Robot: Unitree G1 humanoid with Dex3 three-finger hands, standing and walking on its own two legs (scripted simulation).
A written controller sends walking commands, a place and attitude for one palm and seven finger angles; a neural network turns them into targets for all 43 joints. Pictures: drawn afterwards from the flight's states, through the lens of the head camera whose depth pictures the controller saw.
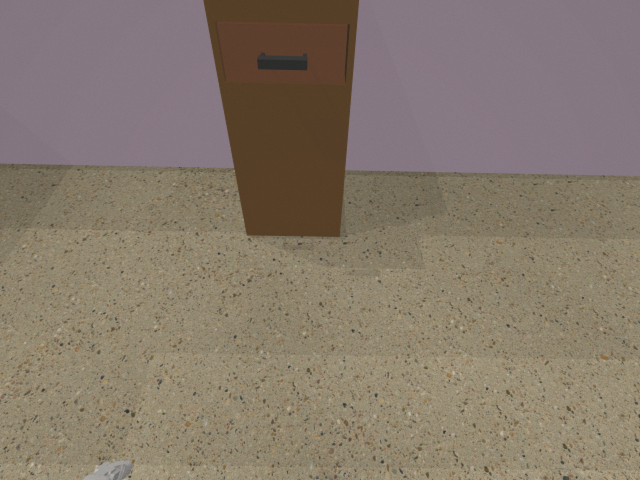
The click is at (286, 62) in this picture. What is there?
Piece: drawer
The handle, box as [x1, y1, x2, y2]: [257, 53, 306, 69]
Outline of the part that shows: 257,58 258,68 306,69 306,54 303,54 302,56 271,56 261,53 260,55 258,55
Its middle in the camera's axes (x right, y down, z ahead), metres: -0.11 -0.50 +1.08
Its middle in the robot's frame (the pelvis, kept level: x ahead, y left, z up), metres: +1.15 +0.17 +0.00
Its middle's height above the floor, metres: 0.77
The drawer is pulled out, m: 0.00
